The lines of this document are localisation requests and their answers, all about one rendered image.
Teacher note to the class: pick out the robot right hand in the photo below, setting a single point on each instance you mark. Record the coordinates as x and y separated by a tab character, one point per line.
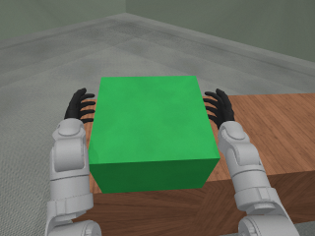
223	110

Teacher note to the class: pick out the robot left forearm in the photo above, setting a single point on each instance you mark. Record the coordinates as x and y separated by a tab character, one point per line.
69	170

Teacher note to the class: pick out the robot left upper arm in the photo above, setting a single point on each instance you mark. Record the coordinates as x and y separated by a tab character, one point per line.
79	228

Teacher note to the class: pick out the pedestal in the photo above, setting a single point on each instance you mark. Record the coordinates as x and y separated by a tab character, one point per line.
281	126

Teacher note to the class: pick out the robot right forearm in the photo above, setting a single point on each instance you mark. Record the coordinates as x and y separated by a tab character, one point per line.
253	192

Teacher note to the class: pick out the carton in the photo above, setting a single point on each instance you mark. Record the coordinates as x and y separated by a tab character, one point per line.
151	133

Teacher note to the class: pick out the robot left hand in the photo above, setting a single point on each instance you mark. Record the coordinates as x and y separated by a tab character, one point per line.
75	105

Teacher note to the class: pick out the robot right upper arm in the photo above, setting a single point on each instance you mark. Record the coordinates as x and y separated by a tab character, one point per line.
266	225

